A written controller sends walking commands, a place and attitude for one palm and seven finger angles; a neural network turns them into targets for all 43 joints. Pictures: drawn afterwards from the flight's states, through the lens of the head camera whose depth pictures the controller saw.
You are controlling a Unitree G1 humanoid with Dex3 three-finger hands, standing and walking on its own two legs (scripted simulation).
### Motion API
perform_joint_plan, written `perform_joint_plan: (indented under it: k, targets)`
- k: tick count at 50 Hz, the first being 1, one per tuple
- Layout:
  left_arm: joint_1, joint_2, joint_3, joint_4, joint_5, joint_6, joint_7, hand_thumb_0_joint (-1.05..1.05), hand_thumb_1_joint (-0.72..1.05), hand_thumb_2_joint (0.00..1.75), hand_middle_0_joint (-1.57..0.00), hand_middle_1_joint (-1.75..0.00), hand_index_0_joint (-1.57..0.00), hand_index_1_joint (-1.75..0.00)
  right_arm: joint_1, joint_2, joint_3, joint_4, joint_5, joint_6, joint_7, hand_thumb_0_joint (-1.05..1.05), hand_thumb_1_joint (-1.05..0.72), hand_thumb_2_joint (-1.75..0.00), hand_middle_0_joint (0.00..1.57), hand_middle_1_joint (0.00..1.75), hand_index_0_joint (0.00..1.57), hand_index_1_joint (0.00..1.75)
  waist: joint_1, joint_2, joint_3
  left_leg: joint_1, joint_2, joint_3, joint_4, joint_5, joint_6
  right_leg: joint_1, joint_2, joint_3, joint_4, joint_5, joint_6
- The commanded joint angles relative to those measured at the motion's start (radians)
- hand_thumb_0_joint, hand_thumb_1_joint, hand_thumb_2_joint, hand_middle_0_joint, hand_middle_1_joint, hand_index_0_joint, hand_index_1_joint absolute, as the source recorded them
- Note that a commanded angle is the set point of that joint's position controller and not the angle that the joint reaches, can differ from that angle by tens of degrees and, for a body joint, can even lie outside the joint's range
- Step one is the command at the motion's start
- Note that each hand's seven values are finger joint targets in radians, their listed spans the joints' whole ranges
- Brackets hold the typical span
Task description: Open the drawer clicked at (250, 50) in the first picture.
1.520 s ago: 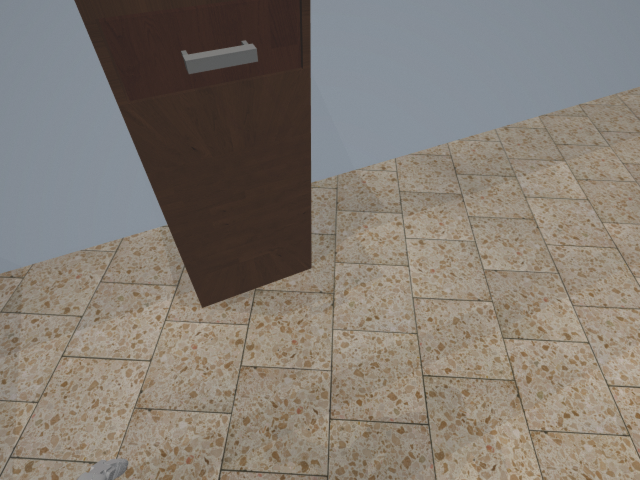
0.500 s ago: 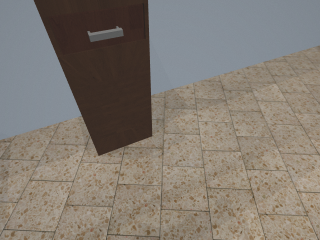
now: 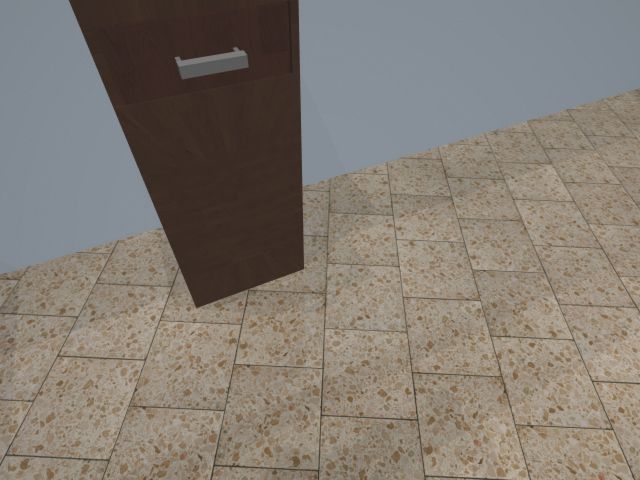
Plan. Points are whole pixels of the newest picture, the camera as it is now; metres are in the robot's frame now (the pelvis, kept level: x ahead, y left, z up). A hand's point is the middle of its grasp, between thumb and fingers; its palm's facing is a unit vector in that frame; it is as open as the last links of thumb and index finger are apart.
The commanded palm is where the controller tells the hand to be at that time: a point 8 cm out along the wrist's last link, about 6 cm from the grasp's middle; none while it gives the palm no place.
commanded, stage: look at it before walking up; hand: left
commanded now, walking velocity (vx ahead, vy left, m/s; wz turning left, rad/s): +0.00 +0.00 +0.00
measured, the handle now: (210, 60) +0.87 +0.29 +0.11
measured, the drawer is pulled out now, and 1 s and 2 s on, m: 0.00 0.00 0.00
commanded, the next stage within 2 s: walk to a spot facing it in 0.02 s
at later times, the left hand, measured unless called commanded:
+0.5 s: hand out of the picture +0.06 +0.19 -0.18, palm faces -0.15 -0.95 -0.28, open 7.4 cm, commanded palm none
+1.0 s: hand out of the picture +0.09 +0.17 -0.17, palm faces -0.31 -0.93 -0.22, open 7.4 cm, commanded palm none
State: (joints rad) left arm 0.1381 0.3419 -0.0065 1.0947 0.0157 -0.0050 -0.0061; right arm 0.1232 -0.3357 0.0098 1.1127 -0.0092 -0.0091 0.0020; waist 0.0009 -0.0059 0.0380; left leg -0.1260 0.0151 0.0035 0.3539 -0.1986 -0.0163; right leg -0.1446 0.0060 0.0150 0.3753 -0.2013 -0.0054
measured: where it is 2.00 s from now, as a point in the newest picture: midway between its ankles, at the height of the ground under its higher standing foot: (366, 466)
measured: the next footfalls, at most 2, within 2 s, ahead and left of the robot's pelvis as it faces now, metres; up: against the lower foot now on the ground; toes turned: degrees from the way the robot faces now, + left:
left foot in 1.12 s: +0.13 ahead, +0.09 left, +0.00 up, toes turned -28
right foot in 1.76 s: +0.22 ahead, -0.20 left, +0.00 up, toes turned -64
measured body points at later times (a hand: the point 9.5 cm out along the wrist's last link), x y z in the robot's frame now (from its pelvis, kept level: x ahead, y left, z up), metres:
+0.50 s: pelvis -0.01 -0.02 -0.03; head +0.01 -0.04 +0.42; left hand +0.07 +0.24 -0.16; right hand +0.03 -0.28 -0.18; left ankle +0.00 +0.13 -0.75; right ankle -0.02 -0.10 -0.74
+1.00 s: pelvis +0.00 -0.01 +0.00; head +0.02 -0.01 +0.45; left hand +0.11 +0.22 -0.15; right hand +0.01 -0.30 -0.13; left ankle +0.06 +0.12 -0.70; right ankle -0.02 -0.10 -0.75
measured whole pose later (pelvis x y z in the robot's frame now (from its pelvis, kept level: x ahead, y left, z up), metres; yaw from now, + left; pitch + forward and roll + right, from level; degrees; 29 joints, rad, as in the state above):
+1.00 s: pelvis +0.00 -0.01 +0.00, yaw -24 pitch +1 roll +0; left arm 0.35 0.21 0.06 0.95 0.03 0.00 -0.01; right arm 0.14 -0.26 -0.06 0.93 -0.02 0.03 0.00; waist 0.06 -0.01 -0.01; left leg -0.41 0.03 -0.02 0.84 -0.37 -0.07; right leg -0.22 0.12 0.20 0.38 -0.16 -0.06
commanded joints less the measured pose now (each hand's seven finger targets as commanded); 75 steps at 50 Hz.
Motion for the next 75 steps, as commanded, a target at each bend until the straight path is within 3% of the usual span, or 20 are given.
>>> perform_joint_plan:
  k: [1, 15, 21, 24, 25, 26, 28, 34, 40, 46, 50, 53, 54, 55, 56, 57, 59, 63, 69, 75]
  targets:
    - [-0.038, 0.202, 0.04, -0.068, -0.004, -0.023, 0.017, 0.0, 0.9, 0.9, -0.2, -0.3, -0.2, -0.3, -0.053, -0.203, -0.043, -0.059, 0.001, -0.025, -0.018, 0.0, -0.9, -0.9, 0.2, 0.3, 0.2, 0.3, 0.003, 0.011, -0.054, 0.008, 0.105, -0.092, -0.056, 0.099, 0.041, -0.01, -0.118, 0.103, -0.072, 0.105, -0.021]
    - [0.04, 0.097, 0.05, -0.131, 0.001, 0.035, 0.016, 0.0, 0.9, 0.9, -0.2, -0.3, -0.2, -0.3, 0.033, -0.112, -0.065, -0.117, -0.005, 0.016, -0.037, 0.0, -0.9, -0.9, 0.2, 0.3, 0.2, 0.3, -0.008, 0.043, -0.049, 0.035, 0.168, -0.018, 0.062, 0.15, 0.042, -0.167, -0.061, 0.12, 0.141, 0.253, -0.009]
    - [0.094, 0.038, 0.074, -0.195, 0.002, 0.057, 0.0, 0.0, 0.9, 0.9, -0.2, -0.3, -0.2, -0.3, -0.03, -0.125, -0.096, -0.198, -0.009, 0.012, -0.034, 0.0, -0.9, -0.9, 0.2, 0.3, 0.2, 0.3, 0.024, 0.204, -0.032, -0.076, 0.371, -0.08, 0.005, 0.25, 0.184, -0.224, -0.035, 0.018, 0.529, -0.298, 0.022]
    - [0.202, 0.035, 0.086, -0.183, 0.009, 0.042, -0.008, 0.0, 0.9, 0.9, -0.2, -0.3, -0.2, -0.3, -0.072, -0.114, -0.104, -0.224, -0.011, 0.02, -0.032, 0.0, -0.9, -0.9, 0.2, 0.3, 0.2, 0.3, 0.081, 0.096, -0.055, -0.139, 0.274, 0.068, 0.258, 0.202, 0.085, -0.081, -0.042, -0.016, 0.247, -0.082, 0.018]
    - [0.236, 0.097, 0.101, -0.179, 0.019, 0.028, -0.001, 0.0, 0.9, 0.9, -0.2, -0.3, -0.2, -0.3, -0.053, -0.063, -0.1, -0.236, -0.005, 0.031, -0.027, 0.0, -0.9, -0.9, 0.2, 0.3, 0.2, 0.3, 0.091, -0.134, -0.048, -0.238, 0.146, 0.14, 0.493, -0.041, 0.004, -0.042, -0.141, 0.172, 0.039, 0.134, -0.011]
    - [0.244, 0.186, 0.116, -0.189, 0.02, 0.018, 0.015, 0.0, 0.9, 0.9, -0.2, -0.3, -0.2, -0.3, -0.037, 0.013, -0.084, -0.273, -0.003, 0.034, -0.024, 0.0, -0.9, -0.9, 0.2, 0.3, 0.2, 0.3, 0.072, -0.38, -0.033, -0.453, 0.007, 0.107, 0.725, -0.407, -0.042, -0.008, -0.351, 0.552, -0.067, 0.405, -0.095]
    - [0.201, 0.135, 0.114, -0.21, 0.005, 0.022, 0.028, 0.0, 0.9, 0.9, -0.2, -0.3, -0.2, -0.3, -0.038, -0.018, -0.093, -0.259, 0.0, 0.043, -0.027, 0.0, -0.9, -0.9, 0.2, 0.3, 0.2, 0.3, 0.053, -0.247, -0.043, -0.426, 0.048, -0.047, 0.813, -0.313, -0.018, -0.061, -0.304, 0.487, -0.105, 0.214, -0.136]
    - [0.172, 0.064, 0.106, -0.224, -0.005, 0.007, 0.029, 0.0, 0.9, 0.9, -0.2, -0.3, -0.2, -0.3, -0.01, 0.002, -0.096, -0.225, -0.004, 0.044, -0.028, 0.0, -0.9, -0.9, 0.2, 0.3, 0.2, 0.3, 0.024, -0.068, -0.104, -0.436, 0.05, -0.048, 0.79, -0.134, -0.052, 0.049, -0.193, 0.367, -0.036, 0.317, -0.096]
    - [0.246, 0.044, 0.112, -0.198, -0.001, -0.004, 0.015, 0.0, 0.9, 0.9, -0.2, -0.3, -0.2, -0.3, -0.04, -0.002, -0.094, -0.251, -0.02, 0.03, -0.018, 0.0, -0.9, -0.9, 0.2, 0.3, 0.2, 0.3, 0.054, -0.099, -0.091, -0.506, 0.051, -0.045, 0.729, -0.123, -0.062, 0.108, -0.168, 0.465, -0.129, -0.095, -0.127]
    - [0.27, 0.052, 0.113, -0.197, 0.009, -0.019, 0.01, 0.0, 0.9, 0.9, -0.2, -0.3, -0.2, -0.3, -0.093, 0.004, -0.09, -0.296, -0.014, 0.003, -0.007, 0.0, -0.9, -0.9, 0.2, 0.3, 0.2, 0.3, 0.073, -0.123, -0.043, -0.459, 0.036, -0.034, 0.53, -0.174, -0.052, 0.047, -0.166, 0.54, -0.165, -0.209, -0.195]
    - [0.217, 0.082, 0.118, -0.22, 0.012, -0.013, 0.008, 0.0, 0.9, 0.9, -0.2, -0.3, -0.2, -0.3, -0.046, 0.017, -0.089, -0.306, -0.003, -0.011, -0.005, 0.0, -0.9, -0.9, 0.2, 0.3, 0.2, 0.3, 0.053, -0.145, -0.039, -0.28, -0.006, -0.014, 0.356, -0.199, -0.03, -0.073, -0.143, 0.528, -0.15, -0.205, -0.189]
    - [0.133, 0.077, 0.12, -0.248, 0.006, -0.005, 0.004, 0.0, 0.9, 0.9, -0.2, -0.3, -0.2, -0.3, 0.084, 0.008, -0.093, -0.276, 0.003, -0.024, -0.014, 0.0, -0.9, -0.9, 0.2, 0.3, 0.2, 0.3, -0.017, -0.138, -0.026, 0.041, -0.035, 0.0, 0.136, -0.097, -0.013, -0.316, -0.062, 0.477, -0.077, -0.252, -0.134]
    - [0.109, 0.044, 0.114, -0.26, 0.006, -0.006, 0.002, 0.0, 0.9, 0.9, -0.2, -0.3, -0.2, -0.3, 0.182, -0.025, -0.1, -0.245, 0.008, -0.032, -0.026, 0.0, -0.9, -0.9, 0.2, 0.3, 0.2, 0.3, -0.063, -0.039, -0.059, 0.234, 0.024, -0.03, 0.046, -0.123, -0.006, -0.445, -0.006, 0.415, 0.035, -0.28, -0.096]
    - [0.12, -0.017, 0.103, -0.274, -0.003, -0.005, -0.007, 0.0, 0.9, 0.9, -0.2, -0.3, -0.2, -0.3, 0.261, -0.11, -0.118, -0.228, -0.002, -0.035, -0.034, 0.0, -0.9, -0.9, 0.2, 0.3, 0.2, 0.3, -0.096, 0.213, -0.085, 0.354, 0.235, -0.263, -0.073, -0.372, 0.03, -0.611, 0.101, 0.266, 0.264, -0.362, -0.053]
    - [0.091, -0.03, 0.105, -0.3, -0.003, -0.01, -0.011, 0.0, 0.9, 0.9, -0.2, -0.3, -0.2, -0.3, 0.292, -0.17, -0.126, -0.241, -0.008, -0.035, -0.032, 0.0, -0.9, -0.9, 0.2, 0.3, 0.2, 0.3, -0.102, 0.333, -0.041, 0.259, 0.457, -0.531, -0.213, -0.57, 0.101, -0.68, 0.099, 0.099, 0.513, -0.378, -0.002]
    - [0.058, 0.003, 0.116, -0.311, 0.009, -0.012, -0.017, 0.0, 0.9, 0.9, -0.2, -0.3, -0.2, -0.3, 0.235, -0.151, -0.113, -0.263, -0.011, -0.033, -0.032, 0.0, -0.9, -0.9, 0.2, 0.3, 0.2, 0.3, -0.074, 0.197, 0.052, 0.083, 0.492, -0.548, -0.259, -0.577, 0.153, -0.644, 0.018, 0.1, 0.631, -0.305, 0.011]
    - [0.12, 0.014, 0.129, -0.251, 0.023, 0.002, -0.034, 0.0, 0.9, 0.9, -0.2, -0.3, -0.2, -0.3, 0.139, -0.053, -0.082, -0.275, -0.011, -0.045, -0.03, 0.0, -0.9, -0.9, 0.2, 0.3, 0.2, 0.3, 0.005, 0.137, 0.078, -0.048, 0.371, -0.374, -0.257, -0.467, 0.085, -0.58, -0.017, 0.064, 0.762, -0.159, 0.022]
    - [0.191, -0.05, 0.12, -0.204, 0.025, 0.03, -0.045, 0.0, 0.9, 0.9, -0.2, -0.3, -0.2, -0.3, 0.188, 0.01, -0.064, -0.237, -0.004, -0.068, -0.038, 0.0, -0.9, -0.9, 0.2, 0.3, 0.2, 0.3, 0.037, 0.17, 0.077, -0.038, 0.231, -0.045, -0.201, -0.103, -0.031, -0.564, -0.025, 0.031, 0.873, 0.046, 0.039]
    - [0.113, -0.08, 0.113, -0.207, 0.022, 0.041, -0.038, 0.0, 0.9, 0.9, -0.2, -0.3, -0.2, -0.3, 0.355, 0.059, -0.052, -0.154, 0.0, -0.081, -0.051, 0.0, -0.9, -0.9, 0.2, 0.3, 0.2, 0.3, 0.006, 0.133, 0.077, 0.104, 0.259, 0.054, -0.135, 0.281, -0.056, -0.682, -0.05, 0.005, 0.91, 0.103, 0.052]
    - [-0.017, -0.108, 0.098, -0.224, 0.016, 0.042, -0.044, 0.0, 0.9, 0.9, -0.2, -0.3, -0.2, -0.3, 0.461, 0.084, -0.044, -0.084, -0.008, -0.082, -0.06, 0.0, -0.9, -0.9, 0.2, 0.3, 0.2, 0.3, -0.029, 0.132, 0.116, 0.227, 0.297, 0.124, -0.11, 0.464, -0.008, -0.749, -0.068, -0.064, 0.792, 0.068, 0.037]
